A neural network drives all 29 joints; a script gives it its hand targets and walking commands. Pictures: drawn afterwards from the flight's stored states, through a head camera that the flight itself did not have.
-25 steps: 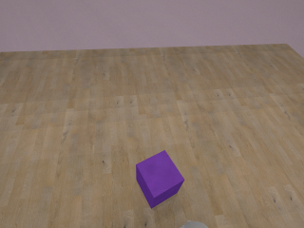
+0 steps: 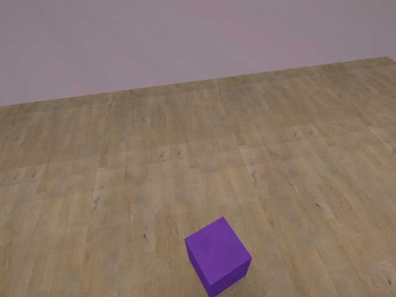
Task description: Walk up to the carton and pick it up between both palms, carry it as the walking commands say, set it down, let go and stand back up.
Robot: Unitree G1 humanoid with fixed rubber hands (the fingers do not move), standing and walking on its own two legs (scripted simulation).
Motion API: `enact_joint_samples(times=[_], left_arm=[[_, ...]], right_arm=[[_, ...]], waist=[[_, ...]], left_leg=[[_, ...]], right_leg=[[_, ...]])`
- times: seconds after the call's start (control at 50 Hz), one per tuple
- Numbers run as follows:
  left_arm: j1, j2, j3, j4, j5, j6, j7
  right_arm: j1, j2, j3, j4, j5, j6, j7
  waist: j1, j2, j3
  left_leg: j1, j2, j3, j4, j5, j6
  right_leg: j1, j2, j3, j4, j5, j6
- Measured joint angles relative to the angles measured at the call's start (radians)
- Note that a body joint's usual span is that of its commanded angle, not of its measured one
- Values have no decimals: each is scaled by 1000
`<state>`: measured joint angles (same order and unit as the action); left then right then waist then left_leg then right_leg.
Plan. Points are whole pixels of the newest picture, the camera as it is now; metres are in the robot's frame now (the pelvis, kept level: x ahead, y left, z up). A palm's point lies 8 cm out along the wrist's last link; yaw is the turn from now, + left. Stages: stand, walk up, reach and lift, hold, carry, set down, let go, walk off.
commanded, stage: walk up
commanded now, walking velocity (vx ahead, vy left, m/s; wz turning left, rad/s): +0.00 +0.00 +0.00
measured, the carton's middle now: (216, 257) +0.41 -0.03 -0.66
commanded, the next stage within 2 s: none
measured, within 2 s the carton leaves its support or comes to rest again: neither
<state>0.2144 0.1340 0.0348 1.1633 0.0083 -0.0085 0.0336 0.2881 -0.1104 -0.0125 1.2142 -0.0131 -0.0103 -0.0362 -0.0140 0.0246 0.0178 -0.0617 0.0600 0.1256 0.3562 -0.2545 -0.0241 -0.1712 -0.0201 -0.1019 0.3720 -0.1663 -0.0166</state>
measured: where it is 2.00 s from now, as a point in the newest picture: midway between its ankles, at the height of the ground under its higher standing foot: outside the picture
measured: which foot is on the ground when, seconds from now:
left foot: down 0.00-0.58, up 0.60-0.92, down 0.94-1.00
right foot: down 0.00-0.22, up 0.24-0.58, down 0.60-0.94, up 0.96-1.00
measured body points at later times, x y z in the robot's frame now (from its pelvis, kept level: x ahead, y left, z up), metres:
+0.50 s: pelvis -0.01 -0.07 +0.00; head +0.04 -0.05 +0.44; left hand +0.08 +0.21 -0.14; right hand -0.05 -0.34 -0.14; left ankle -0.04 +0.12 -0.75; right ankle +0.05 -0.26 -0.69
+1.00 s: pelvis +0.03 -0.17 -0.01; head +0.05 -0.14 +0.44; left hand -0.08 +0.04 -0.18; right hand +0.24 -0.34 -0.13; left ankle -0.01 -0.11 -0.75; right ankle +0.05 -0.29 -0.72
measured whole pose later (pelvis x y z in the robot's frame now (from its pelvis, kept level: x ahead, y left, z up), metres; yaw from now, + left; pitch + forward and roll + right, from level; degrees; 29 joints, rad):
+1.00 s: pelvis +0.03 -0.17 -0.01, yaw +20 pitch +1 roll -2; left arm 0.32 0.20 0.04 1.11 0.02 0.04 0.03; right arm 0.09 -0.16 -0.04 0.93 -0.01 0.00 -0.03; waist 0.03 -0.03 0.03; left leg -0.25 0.00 0.08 0.56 -0.31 0.06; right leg -0.30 -0.04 -0.14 0.71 -0.42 0.03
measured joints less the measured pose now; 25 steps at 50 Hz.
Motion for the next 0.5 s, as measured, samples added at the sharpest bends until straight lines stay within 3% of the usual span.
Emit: enact_joint_samples(times=[0.22, 0.3, 0.38, 0.5], left_arm=[[50, -24, -6, 35, 7, 3, 6], [14, 30, 31, -51, 34, 80, -22], [-44, 94, 53, -151, 38, 100, -31], [-132, 139, 47, -254, 29, 113, -55]], right_arm=[[0, 8, -5, 4, -5, -3, -8], [37, 20, -36, -29, -26, 8, -49], [80, -13, -49, -56, -27, 25, -58], [104, -96, -85, -110, -25, 37, -40]], waist=[[9, -13, 0], [-16, -17, 5], [-19, -13, 32], [-29, 17, 60]], left_leg=[[5, -7, -1, 6, -13, 5], [-85, 29, -74, 77, -25, -1], [-132, 75, -144, 74, 1, -35], [-192, 130, -227, 78, 24, -95]], right_leg=[[2, -8, 0, 13, -16, 8], [-195, 19, 12, 437, -214, 75], [-350, 16, 65, 708, -158, 105], [-330, -28, 102, 501, -181, 111]])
